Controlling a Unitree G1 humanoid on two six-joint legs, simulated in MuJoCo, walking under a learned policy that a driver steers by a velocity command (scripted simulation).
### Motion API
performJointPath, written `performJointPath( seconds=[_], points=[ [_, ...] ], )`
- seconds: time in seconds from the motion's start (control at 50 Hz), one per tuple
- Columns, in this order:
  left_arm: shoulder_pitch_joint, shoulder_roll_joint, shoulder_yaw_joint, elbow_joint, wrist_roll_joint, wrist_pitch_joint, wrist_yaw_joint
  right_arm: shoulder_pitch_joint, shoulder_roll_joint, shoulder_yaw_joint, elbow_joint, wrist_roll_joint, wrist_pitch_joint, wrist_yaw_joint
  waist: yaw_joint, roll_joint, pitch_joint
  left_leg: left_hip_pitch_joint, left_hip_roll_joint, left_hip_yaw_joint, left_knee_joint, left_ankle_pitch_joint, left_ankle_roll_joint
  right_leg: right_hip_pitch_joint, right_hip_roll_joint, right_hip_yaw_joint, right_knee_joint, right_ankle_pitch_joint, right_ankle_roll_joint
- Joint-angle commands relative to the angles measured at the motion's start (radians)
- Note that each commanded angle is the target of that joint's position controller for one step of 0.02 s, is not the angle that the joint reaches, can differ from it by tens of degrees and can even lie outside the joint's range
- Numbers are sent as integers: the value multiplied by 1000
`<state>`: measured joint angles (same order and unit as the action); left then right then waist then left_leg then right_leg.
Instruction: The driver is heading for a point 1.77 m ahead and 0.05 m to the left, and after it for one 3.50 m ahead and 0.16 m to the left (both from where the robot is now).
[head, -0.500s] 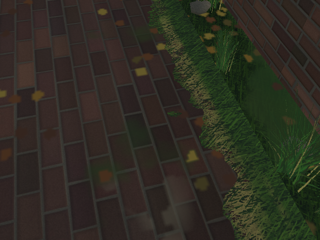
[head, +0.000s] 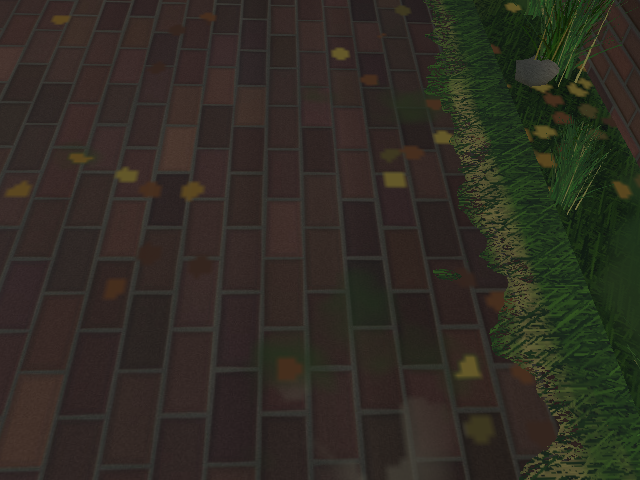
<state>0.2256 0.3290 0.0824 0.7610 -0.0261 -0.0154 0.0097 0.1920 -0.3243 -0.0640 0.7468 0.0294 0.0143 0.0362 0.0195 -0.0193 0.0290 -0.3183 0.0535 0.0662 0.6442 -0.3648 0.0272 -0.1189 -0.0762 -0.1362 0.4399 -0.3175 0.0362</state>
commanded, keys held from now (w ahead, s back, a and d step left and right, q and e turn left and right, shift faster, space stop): w+q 0.34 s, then w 0.10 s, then w+e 0.56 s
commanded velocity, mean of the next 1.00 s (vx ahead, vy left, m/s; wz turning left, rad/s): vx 0.45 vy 0.00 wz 0.10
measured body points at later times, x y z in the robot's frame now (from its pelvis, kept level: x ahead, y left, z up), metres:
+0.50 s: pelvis +0.24 +0.04 -0.02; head +0.27 +0.06 +0.43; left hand +0.43 +0.33 -0.08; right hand +0.29 -0.26 -0.12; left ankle +0.01 +0.10 -0.73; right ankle +0.40 -0.03 -0.74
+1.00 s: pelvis +0.51 +0.13 -0.01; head +0.53 +0.14 +0.44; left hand +0.50 +0.42 -0.13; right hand +0.76 -0.09 -0.06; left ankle +0.59 +0.25 -0.74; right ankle +0.40 -0.03 -0.71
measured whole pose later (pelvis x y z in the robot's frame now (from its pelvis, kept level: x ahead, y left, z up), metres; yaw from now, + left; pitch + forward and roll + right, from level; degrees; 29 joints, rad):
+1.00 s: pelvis +0.51 +0.13 -0.01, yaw +3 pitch +2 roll +0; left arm 0.41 0.31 0.07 0.78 -0.03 -0.04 0.01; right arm 0.05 -0.27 -0.03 0.62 -0.01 -0.11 0.01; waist 0.08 -0.02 0.02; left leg -0.43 -0.01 -0.04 0.53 -0.13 0.00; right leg -0.18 0.07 0.19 0.73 -0.48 -0.02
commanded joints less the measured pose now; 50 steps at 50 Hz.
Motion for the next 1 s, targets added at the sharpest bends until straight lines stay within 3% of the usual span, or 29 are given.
performJointPath(
  seconds=[0.02, 0.04, 0.06, 0.08, 0.1, 0.14, 0.16, 0.22, 0.3, 0.36, 0.42, 0.46, 0.48, 0.5, 0.52, 0.54, 0.56, 0.58, 0.6, 0.64, 0.68, 0.74, 0.8, 0.86, 0.9, 0.94, 0.96, 0.98, 1.0],
  points=[
    [-95, 79, 14, -74, 10, -27, -16, 234, -128, -53, 27, 9, -11, -10, -130, 64, -58, 374, -57, -3, -146, 41, 65, -284, -109, 19, 170, -80, -109],
    [-148, -4, -13, -141, 46, -38, -17, 315, -275, -84, 15, 3, -22, -27, -140, 371, -60, 489, 216, -523, -325, -69, 211, -588, 32, -40, 619, -273, -7],
    [-200, 41, -7, -181, 9, -64, -15, 284, -269, -70, -27, -17, -56, -9, -145, 266, -83, 466, 329, -874, -482, -308, 360, -751, 98, 177, 765, -310, -15],
    [-203, 97, 6, -181, -24, -82, -24, 222, -200, -51, -39, -17, -77, -5, -115, 186, 8, 440, 333, -807, -505, -334, 341, -816, 35, 215, 787, -222, -41],
    [-174, 121, 13, -160, -17, -95, -29, 184, -146, -35, -47, -12, -88, -7, -88, 147, 53, 405, 286, -697, -487, -256, 296, -799, 1, 213, 745, -116, -60],
    [-147, 124, 21, -131, 32, -106, -25, 131, -124, -21, -66, -16, -85, -20, -52, 87, 56, 348, 199, -516, -470, -5, 229, -709, -26, 208, 620, 32, -54],
    [-146, 114, 21, -128, 35, -106, -29, 136, -131, -21, -72, -22, -85, -27, -46, 113, 44, 328, 178, -469, -474, 98, 219, -664, -17, 198, 577, 87, -41],
    [-187, 69, 10, -139, 33, -98, -32, 175, -141, -26, -68, -17, -83, -49, -53, 82, 29, 314, 130, -359, -472, 324, 206, -628, 24, 170, 419, 219, 2],
    [-313, 22, -12, -177, 22, -99, -45, 226, -144, -31, -46, -10, -75, -67, -94, 115, 55, 224, 85, -303, -466, 339, 171, -522, 75, 149, 172, 380, 27],
    [-372, 25, -15, -198, 15, -108, -59, 263, -141, -34, -23, 0, -69, -71, -110, 115, 69, 241, 110, -335, -442, 328, 163, -488, 84, 164, 77, 425, 11],
    [-341, 50, -7, -188, 15, -118, -66, 263, -136, -37, -5, -4, -64, -76, -88, 138, 63, 314, 152, -350, -403, 422, 144, -437, 75, 176, 36, 411, -26],
    [-259, 85, 10, -168, 14, -118, -59, 249, -144, -42, -6, -13, -58, -73, -48, 174, 9, 383, 148, -329, -295, 706, 124, -349, 105, 133, 39, 306, -64],
    [-156, 117, 26, -141, 14, -115, -49, 241, -142, -40, -8, -18, -52, -70, 5, 178, -73, 392, 114, -291, -154, 899, 107, -209, 135, 91, 24, 296, -98],
    [-17, 143, 35, -115, 21, -110, -42, 233, -122, -29, -18, -25, -49, -68, 74, 170, -189, 296, 76, -259, 47, 908, 79, 31, 84, 123, 61, 317, -148],
    [134, 212, 44, -100, 39, -106, -40, 313, -41, -1, -33, -52, -52, -66, 75, -29, -367, 38, -25, -243, 387, 498, 40, 383, -131, 435, 125, 305, -264],
    [200, 201, 46, -43, 25, -105, -57, 422, 9, 16, -21, -9, -66, -57, 28, -345, -471, -253, -182, -238, 699, -188, -19, 577, -307, 949, -93, 37, -416],
    [133, 117, 23, -54, -3, -105, -59, 316, -98, -1, -31, 6, -81, -53, 50, -178, -313, -371, -101, -268, 763, -161, -5, 473, -272, 948, -169, -135, -369],
    [67, 82, 12, -67, -1, -98, -53, 162, -127, -6, -68, 12, -93, -48, 61, -72, -171, -389, -51, -230, 735, -78, 5, 318, -228, 779, -174, -100, -327],
    [26, 78, 5, -70, 13, -92, -52, 69, -109, 0, -89, -8, -106, -46, 39, 40, -66, -368, -16, -199, 658, -27, 11, 153, -174, 667, -203, 38, -302],
    [-4, 77, 2, -78, 31, -91, -42, 76, -93, -3, -97, -31, -118, -41, -17, -4, -46, -296, 29, -196, 539, 36, 0, 31, -122, 590, -229, 197, -307],
    [4, 74, 1, -74, 20, -89, -32, 99, -63, 6, -96, -37, -117, -38, -41, -37, -48, -268, 39, -174, 430, 34, -22, -18, -98, 531, -256, 249, -319],
    [31, 116, 13, -62, 4, -85, -17, -3, -23, 28, -136, -51, -115, -38, -18, -41, -6, -231, 29, -133, 204, 115, -64, -126, -74, 447, -282, 279, -315],
    [78, 141, 23, -52, -2, -70, -6, -117, -20, 33, -159, -40, -125, -30, 28, -41, 0, -135, -20, -122, 2, 349, -84, -179, -36, 405, -264, 255, -267],
    [135, 140, 24, -40, -11, -54, -1, -169, -46, 22, -178, -25, -132, -24, 41, -53, -13, -73, -45, -146, -97, 398, -86, -141, -49, 455, -205, 185, -234],
    [139, 137, 25, -41, -9, -45, 1, -160, -73, 7, -182, -19, -136, -25, 20, -71, -22, -23, -45, -155, -136, 345, -68, -105, -65, 507, -146, 141, -207],
    [128, 102, 16, -49, -2, -38, 0, -54, -99, -15, -158, -19, -140, -31, -45, -78, -58, 138, -35, -138, -195, 286, -25, -129, -26, 505, -27, 145, -166],
    [123, 47, -4, -63, 9, -40, -5, 64, -141, -32, -146, -31, -143, -39, -105, -27, -149, 318, 69, -225, -204, 227, 27, -195, 31, 449, 181, 104, -130],
    [206, -38, -30, -90, 8, -49, -5, 173, -225, -53, -134, -49, -130, -46, -101, 218, -293, 620, 300, -550, -241, 99, 142, -451, 154, 307, 512, -192, -66],
    [245, 16, -25, -108, -20, -53, -2, 211, -209, -54, -103, -41, -118, -32, -84, 354, -302, 633, 391, -856, -341, -158, 216, -643, 121, 277, 727, -291, -53]
  ],
)
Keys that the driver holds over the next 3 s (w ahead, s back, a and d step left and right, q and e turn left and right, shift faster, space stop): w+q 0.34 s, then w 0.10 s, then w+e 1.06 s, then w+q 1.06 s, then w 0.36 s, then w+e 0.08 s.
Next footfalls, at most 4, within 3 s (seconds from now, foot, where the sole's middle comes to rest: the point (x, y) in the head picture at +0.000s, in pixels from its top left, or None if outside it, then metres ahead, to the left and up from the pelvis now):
0.02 left None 0.05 0.11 -0.77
0.50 right None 0.44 -0.02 -0.77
0.96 left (204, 409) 0.63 0.26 -0.77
1.48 right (337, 315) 0.88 -0.03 -0.77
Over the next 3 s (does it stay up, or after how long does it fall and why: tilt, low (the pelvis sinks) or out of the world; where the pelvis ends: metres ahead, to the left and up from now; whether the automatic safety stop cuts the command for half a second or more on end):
stays up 1.57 0.06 -0.01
